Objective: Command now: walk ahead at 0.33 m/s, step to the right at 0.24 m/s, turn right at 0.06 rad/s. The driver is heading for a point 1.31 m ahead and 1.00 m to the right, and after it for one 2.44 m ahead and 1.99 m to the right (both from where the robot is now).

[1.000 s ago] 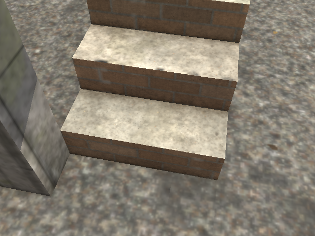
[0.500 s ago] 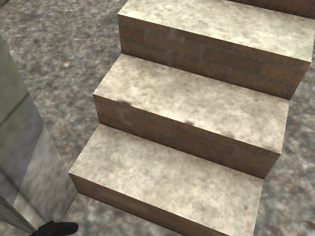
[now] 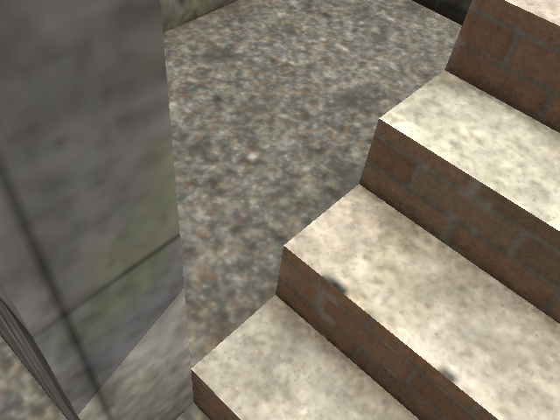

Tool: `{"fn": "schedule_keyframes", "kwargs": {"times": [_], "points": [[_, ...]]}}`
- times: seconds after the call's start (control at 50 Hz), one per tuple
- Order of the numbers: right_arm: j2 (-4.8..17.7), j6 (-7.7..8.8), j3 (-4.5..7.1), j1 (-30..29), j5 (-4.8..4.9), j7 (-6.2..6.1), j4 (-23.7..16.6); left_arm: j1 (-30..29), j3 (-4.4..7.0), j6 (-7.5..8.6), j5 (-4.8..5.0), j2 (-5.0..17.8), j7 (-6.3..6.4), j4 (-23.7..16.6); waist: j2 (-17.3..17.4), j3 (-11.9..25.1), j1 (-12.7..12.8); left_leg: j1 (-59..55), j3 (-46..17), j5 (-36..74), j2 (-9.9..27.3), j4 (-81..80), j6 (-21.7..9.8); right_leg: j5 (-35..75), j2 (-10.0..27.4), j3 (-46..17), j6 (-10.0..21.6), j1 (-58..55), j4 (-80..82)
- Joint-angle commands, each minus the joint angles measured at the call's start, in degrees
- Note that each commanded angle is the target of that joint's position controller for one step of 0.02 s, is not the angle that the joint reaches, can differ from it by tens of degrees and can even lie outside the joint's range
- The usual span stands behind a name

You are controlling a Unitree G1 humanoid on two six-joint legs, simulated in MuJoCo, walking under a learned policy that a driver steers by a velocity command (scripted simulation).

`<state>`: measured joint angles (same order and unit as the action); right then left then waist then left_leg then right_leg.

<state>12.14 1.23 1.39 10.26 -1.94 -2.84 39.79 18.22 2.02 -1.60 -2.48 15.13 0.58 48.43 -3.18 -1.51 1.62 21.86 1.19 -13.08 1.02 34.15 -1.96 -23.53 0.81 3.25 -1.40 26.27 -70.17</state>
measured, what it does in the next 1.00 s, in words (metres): climbs, turning right: right foot 0.19 m higher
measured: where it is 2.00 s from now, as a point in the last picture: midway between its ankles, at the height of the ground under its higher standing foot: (497, 367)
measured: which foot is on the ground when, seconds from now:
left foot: down 0.00-0.50, up 0.52-1.00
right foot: up 0.00-0.48, down 0.50-1.00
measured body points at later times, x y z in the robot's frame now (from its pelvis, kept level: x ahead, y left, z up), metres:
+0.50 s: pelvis +0.09 -0.22 +0.00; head +0.10 -0.25 +0.45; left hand +0.45 -0.16 +0.04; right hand -0.03 -0.48 -0.14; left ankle +0.06 +0.09 -0.72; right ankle +0.15 -0.41 -0.55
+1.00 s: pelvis +0.20 -0.31 +0.20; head +0.20 -0.33 +0.64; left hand +0.33 -0.09 +0.07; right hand +0.37 -0.59 +0.17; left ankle +0.31 -0.23 -0.20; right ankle +0.15 -0.41 -0.54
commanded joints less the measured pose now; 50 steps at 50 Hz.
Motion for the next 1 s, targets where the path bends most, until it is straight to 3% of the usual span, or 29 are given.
{"fn": "schedule_keyframes", "kwargs": {"times": [0.02,0.08,0.16,0.18,0.2,0.22,0.28,0.32,0.36,0.4,0.42,0.44,0.46,0.48,0.5,0.52,0.54,0.56,0.6,0.64,0.66,0.7,0.72,0.74,0.78,0.8,0.82,0.9,1.0], "points": [[9.5,0.72,2.66,3.2,0.04,0.01,-4.1,-0.8,1.73,-0.97,0.74,5.6,-0.66,-4.5,12.3,7.3,-2.3,-11.4,-8.4,37.1,15.8,-12.6,-8.8,4.4,0.2,-5.6,-1.1,6.1,-11.6],[10.7,1.05,3.08,7.7,-1.19,0.05,-4.0,-2.6,2.45,-1.96,0.76,4.0,-1.43,-7.6,13.4,6.8,-2.8,-10.5,-4.5,32.5,16.2,-12.4,-9.7,4.6,-3.0,-4.7,-1.8,9.8,-21.4],[11.4,1.74,3.77,10.9,-0.6,-0.89,-2.7,-10.6,3.05,-3.32,0.05,2.3,-2.8,-13.8,13.0,2.0,-3.2,-11.7,-7.8,8.3,19.3,-16.8,-9.5,5.2,-2.0,-7.4,-2.3,21.4,-25.9],[11.4,2.22,4.09,13.3,-1.04,-1.1,-2.0,-11.8,2.84,-4.01,0.33,0.5,-1.83,-14.7,16.3,2.6,-4.1,-15.0,-9.7,7.0,21.3,-16.5,-10.3,-0.6,-3.1,-5.3,-2.0,26.1,-36.3],[11.8,2.7,4.28,16.2,-0.71,-1.73,-1.0,-13.8,2.56,-3.89,-0.29,-0.6,-0.94,-16.4,15.2,1.7,-4.4,-17.2,-11.5,2.4,23.4,-17.3,-10.5,-3.7,-1.8,-8.4,-1.2,31.1,-39.9],[12.8,2.64,4.88,18.2,-2.05,-2.48,0.0,-17.2,1.7,-3.2,0.62,-1.9,-0.2,-19.1,16.4,2.4,-5.9,-22.1,-13.5,-1.4,25.3,-18.6,-9.4,-9.0,-2.0,-8.7,0.5,37.1,-46.2],[12.0,3.42,4.69,22.3,-3.18,-2.63,3.7,-29.8,0.84,-1.86,0.11,-3.2,0.75,-25.5,14.2,-0.7,-9.1,-29.5,-14.1,-9.0,28.7,-21.2,-6.5,-17.4,-1.1,-14.2,3.9,54.0,-57.2],[11.1,4.17,4.61,24.2,-2.68,-2.24,5.0,-34.0,-0.28,-2.36,0.34,-5.2,0.53,-30.0,16.4,0.2,-9.7,-32.6,-12.8,-9.8,31.4,-22.7,-6.4,-25.0,-0.8,-18.3,5.9,62.3,-66.4],[11.6,4.59,4.68,22.4,-2.84,-1.7,6.4,-36.7,-1.56,-2.51,0.56,-7.4,0.84,-33.6,11.6,-1.7,-6.9,-28.6,-10.7,-8.9,33.1,-24.3,-3.8,-26.3,0.9,-20.2,7.4,65.3,-68.8],[15.4,4.5,5.53,15.9,-2.85,-1.01,5.4,-31.8,-2.7,-2.48,2.26,-8.1,0.48,-35.7,10.1,-1.3,-1.3,-16.2,-1.7,-7.9,28.2,-30.0,-0.6,-20.2,3.6,-15.3,7.7,50.5,-53.3],[16.9,3.6,5.35,2.7,-1.03,-0.91,1.7,-23.2,-3.91,-2.71,3.98,-7.6,-0.97,-33.5,5.8,0.1,6.5,0.9,12.2,-5.7,20.8,-35.1,3.4,-12.0,5.9,-8.3,8.6,22.8,-19.2],[18.4,2.98,5.68,2.0,1.48,-1.02,-0.9,-22.5,-3.1,-3.14,4.68,-4.7,-1.86,-31.5,5.7,3.7,2.5,10.4,12.0,-2.1,19.0,-40.2,0.6,-8.6,0.8,-0.4,8.1,0.9,-11.4],[21.4,2.59,6.22,-0.9,2.67,-0.05,-1.2,-13.2,-1.36,-4.48,4.76,-2.9,-1.86,-26.6,11.3,8.2,4.6,5.9,16.3,22.0,18.2,-34.7,-1.9,-9.3,-3.0,5.7,8.0,-6.5,-15.7],[23.6,1.94,6.64,-1.8,2.56,1.17,-1.1,-2.3,0.48,-4.78,4.77,1.1,-0.9,-24.5,13.5,15.5,9.7,-3.3,16.5,52.8,16.2,-18.4,-3.4,-14.7,-6.5,6.1,8.3,-12.5,-11.1],[23.3,1.2,7.14,-1.2,2.08,2.67,-1.9,5.6,1.89,-4.12,5.71,3.6,-0.67,-21.6,12.0,19.1,13.2,-5.4,11.5,60.8,16.8,3.4,-3.9,-12.4,-10.6,0.1,8.5,-18.0,1.7],[15.4,0.63,6.28,-6.4,2.09,4.55,-10.1,3.2,4.03,-2.78,3.92,12.4,0.12,-19.9,-14.7,18.3,11.5,13.5,6.2,1.9,6.5,28.8,2.0,-12.1,-4.6,-27.5,8.7,-21.7,32.4],[5.1,-0.88,3.63,1.6,1.57,6.07,-11.8,-2.3,5.71,-2.21,3.6,19.7,3.34,-20.6,-35.0,26.9,3.1,22.1,-11.2,-11.4,-1.2,52.9,2.3,-28.4,4.2,-51.8,5.5,-24.3,50.3],[2.2,-1.49,2.5,4.7,-0.91,6.5,-9.3,-7.2,4.68,-2.55,3.1,16.4,4.61,-20.1,-33.2,26.2,-0.1,19.3,-14.1,-7.7,-1.0,65.0,2.1,-38.3,3.0,-48.9,1.3,-13.5,50.4],[1.2,-1.15,1.58,5.3,-3.94,5.17,-8.5,-12.5,1.97,-3.05,0.42,7.9,4.37,-16.6,-26.7,11.0,-5.1,24.6,-8.6,-7.9,-1.4,65.6,1.8,-33.7,-3.2,-36.7,5.0,-0.5,40.1],[3.3,-0.51,1.81,1.7,-4.44,4.14,-7.2,-14.9,1.02,-2.11,0.33,2.1,3.21,-15.2,-17.7,5.8,-4.2,25.9,-3.6,-2.0,-5.2,75.5,1.5,-22.9,-5.0,-33.3,11.2,6.5,34.4],[3.4,-0.34,1.5,-1.1,-3.67,3.79,-8.4,-12.6,1.31,-0.8,0.53,2.3,2.53,-14.0,-13.1,5.5,-3.5,28.2,-4.2,-4.1,-5.7,79.2,1.6,-18.2,-4.2,-35.5,13.3,5.2,35.6],[1.2,0.35,-0.04,-8.9,-2.49,3.12,-12.1,-6.9,1.92,1.07,0.6,2.1,1.65,-10.0,-6.7,3.2,-1.7,34.5,-6.4,-10.7,-5.8,82.0,2.2,-14.4,-2.4,-38.8,15.6,4.0,39.1],[-2.6,-0.64,-1.72,-8.9,-2.84,2.69,-12.1,-4.0,1.64,2.52,-0.42,-0.3,1.25,-8.5,2.7,4.6,-3.2,37.8,-9.4,-7.7,-5.0,78.9,2.2,-17.9,1.1,-43.5,13.5,1.5,39.1],[-2.5,-0.61,-2.22,-12.3,-3.18,2.14,-13.3,-2.6,1.89,3.78,-0.24,0.0,1.1,-7.8,5.0,4.1,-1.7,40.8,-7.7,-7.6,-5.3,78.5,2.7,-15.4,2.4,-45.3,13.8,-1.5,43.1],[1.4,-1.1,-1.55,-12.0,-1.36,2.03,-13.3,-4.9,2.53,4.06,0.38,3.1,1.79,-9.3,7.2,2.1,-3.3,36.4,-6.1,-5.9,-4.4,63.7,4.5,-10.6,3.3,-42.1,14.8,-0.8,49.9],[0.1,-1.81,-1.48,-12.5,-0.9,1.76,-12.7,-1.7,2.76,4.2,-0.07,2.7,2.25,-7.3,4.0,3.2,-1.9,37.5,-3.8,-6.7,-6.5,75.4,4.5,-9.0,4.1,-42.2,18.8,-1.6,49.2],[1.6,-2.39,-0.83,-10.5,-1.23,1.35,-11.1,-1.5,2.88,5.16,0.69,3.3,2.12,-8.3,5.8,4.6,-1.5,38.9,-3.5,-3.0,-6.1,79.6,4.7,-5.6,5.0,-40.9,19.0,-6.0,49.3],[-6.2,-1.07,-3.1,-21.6,-2.11,0.83,-15.9,8.2,2.87,8.04,0.8,3.0,1.74,-4.7,5.1,-2.8,3.5,60.7,-3.3,-11.3,-6.4,95.7,2.9,-3.3,6.8,-42.1,20.7,-17.9,48.8],[-4.9,-0.77,-3.31,-26.2,-1.22,2.01,-19.9,12.1,3.26,8.7,0.65,4.3,2.07,-3.3,-0.4,-3.0,5.1,65.1,-2.1,-16.0,-3.3,93.7,2.5,4.2,7.2,-40.3,19.1,-22.5,51.0]]}}
Keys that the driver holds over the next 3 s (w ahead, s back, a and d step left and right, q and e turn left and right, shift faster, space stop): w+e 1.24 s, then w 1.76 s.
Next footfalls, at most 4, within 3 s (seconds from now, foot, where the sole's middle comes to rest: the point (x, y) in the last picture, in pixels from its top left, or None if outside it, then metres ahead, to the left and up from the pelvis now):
0.50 right None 0.19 -0.42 -0.58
1.20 left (424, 351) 0.49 -0.25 -0.39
1.72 right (558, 417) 0.39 -0.46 -0.39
2.24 left None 0.76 -0.50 -0.20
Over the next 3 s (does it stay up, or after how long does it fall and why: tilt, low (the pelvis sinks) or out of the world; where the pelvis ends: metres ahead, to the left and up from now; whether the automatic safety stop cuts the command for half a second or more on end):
stays up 0.89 -0.71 0.76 its command is cut before an obstacle from the start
